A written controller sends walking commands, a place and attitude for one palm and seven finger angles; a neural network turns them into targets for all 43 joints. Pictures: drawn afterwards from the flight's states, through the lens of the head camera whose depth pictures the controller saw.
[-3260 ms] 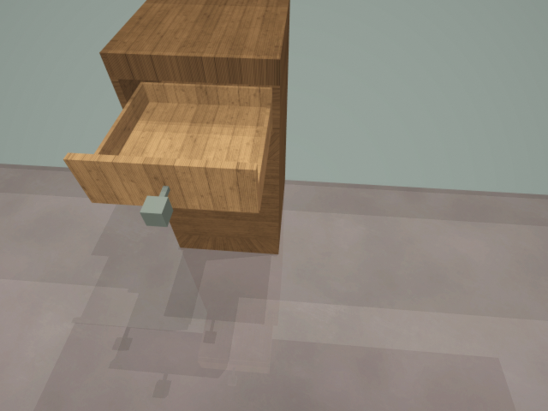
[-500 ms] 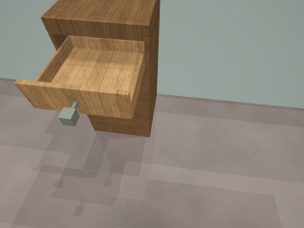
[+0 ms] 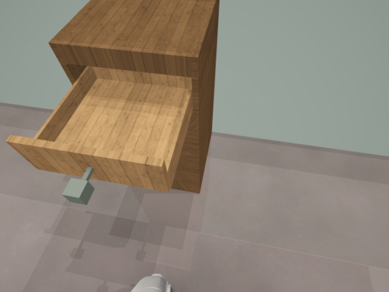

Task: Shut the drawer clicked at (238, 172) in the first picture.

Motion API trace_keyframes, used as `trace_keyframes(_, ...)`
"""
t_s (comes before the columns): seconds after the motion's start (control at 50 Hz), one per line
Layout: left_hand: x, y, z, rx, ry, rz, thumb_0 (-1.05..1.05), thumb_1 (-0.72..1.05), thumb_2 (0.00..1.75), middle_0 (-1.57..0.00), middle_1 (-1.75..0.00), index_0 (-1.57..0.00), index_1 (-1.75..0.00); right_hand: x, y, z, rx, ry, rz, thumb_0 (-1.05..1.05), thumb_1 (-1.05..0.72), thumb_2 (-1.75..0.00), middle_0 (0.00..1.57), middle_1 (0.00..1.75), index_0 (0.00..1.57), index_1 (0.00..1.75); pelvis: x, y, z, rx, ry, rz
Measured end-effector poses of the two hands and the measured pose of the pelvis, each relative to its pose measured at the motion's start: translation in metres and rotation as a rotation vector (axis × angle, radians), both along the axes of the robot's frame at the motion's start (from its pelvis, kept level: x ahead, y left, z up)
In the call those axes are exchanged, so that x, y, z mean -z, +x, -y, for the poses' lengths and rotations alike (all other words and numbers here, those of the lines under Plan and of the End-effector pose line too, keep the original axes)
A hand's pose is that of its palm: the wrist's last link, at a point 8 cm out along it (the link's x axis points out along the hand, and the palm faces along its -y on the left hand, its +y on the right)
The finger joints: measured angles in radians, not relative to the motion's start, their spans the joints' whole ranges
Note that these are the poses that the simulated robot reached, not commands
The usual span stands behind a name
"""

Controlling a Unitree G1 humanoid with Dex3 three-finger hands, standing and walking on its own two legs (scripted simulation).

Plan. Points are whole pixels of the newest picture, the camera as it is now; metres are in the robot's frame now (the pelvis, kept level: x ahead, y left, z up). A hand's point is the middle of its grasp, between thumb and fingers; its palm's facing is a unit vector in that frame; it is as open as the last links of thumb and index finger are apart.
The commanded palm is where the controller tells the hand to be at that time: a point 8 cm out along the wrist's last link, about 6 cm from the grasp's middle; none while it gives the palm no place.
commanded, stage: come to a stop and stand still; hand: left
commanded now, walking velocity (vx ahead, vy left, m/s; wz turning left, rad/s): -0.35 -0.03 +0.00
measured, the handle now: (83, 183) +0.34 +0.30 -0.04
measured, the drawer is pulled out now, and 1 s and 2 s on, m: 0.30 0.30 0.30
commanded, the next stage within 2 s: none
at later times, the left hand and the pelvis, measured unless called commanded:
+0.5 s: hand out of the picture +0.09 +0.17 -0.16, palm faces +0.04 -0.96 -0.28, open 7.4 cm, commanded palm none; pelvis +0.02 -0.03 +0.00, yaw +0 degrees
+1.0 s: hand out of the picture +0.03 +0.21 -0.18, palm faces +0.01 -0.97 -0.24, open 7.4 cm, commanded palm none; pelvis -0.01 +0.02 -0.01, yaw -2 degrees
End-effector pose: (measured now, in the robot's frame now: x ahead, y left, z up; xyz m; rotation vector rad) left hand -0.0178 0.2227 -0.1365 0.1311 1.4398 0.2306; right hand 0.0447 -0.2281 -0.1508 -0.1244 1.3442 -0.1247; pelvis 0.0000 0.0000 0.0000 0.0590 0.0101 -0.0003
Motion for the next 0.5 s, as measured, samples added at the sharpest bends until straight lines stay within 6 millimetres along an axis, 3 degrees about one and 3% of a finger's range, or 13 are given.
trace_keyframes(0.08,0.020,0.006,-0.012,-0.005,-0.010,-0.062,0.01,0.91,0.90,-0.20,-0.30,-0.20,-0.30,0.005,0.059,0.000,-0.019,-0.054,0.116,0.00,-0.92,-0.89,0.20,0.29,0.20,0.29,0.017,0.020,-0.012,0.021,-0.033,0.017)
trace_keyframes(0.18,0.025,0.042,-0.024,-0.003,0.030,-0.012,0.01,0.91,0.90,-0.20,-0.30,-0.20,-0.30,0.005,0.086,0.002,-0.045,-0.070,0.159,0.00,-0.92,-0.89,0.20,0.29,0.20,0.29,0.020,0.021,-0.005,0.014,-0.020,0.019)
trace_keyframes(0.3,0.014,0.084,-0.022,0.051,0.100,0.144,0.01,0.91,0.90,-0.20,-0.30,-0.20,-0.30,0.022,0.094,0.017,-0.044,-0.022,0.160,0.00,-0.91,-0.89,0.20,0.30,0.20,0.29,0.029,0.019,0.017,0.011,-0.008,0.016)
trace_keyframes(0.5,-0.008,0.096,0.005,0.079,0.066,0.159,0.01,0.90,0.90,-0.20,-0.30,-0.20,-0.30,0.002,0.060,0.035,0.006,-0.019,0.064,0.00,-0.91,-0.89,0.20,0.29,0.20,0.29,0.003,0.024,0.025,0.008,-0.002,0.011)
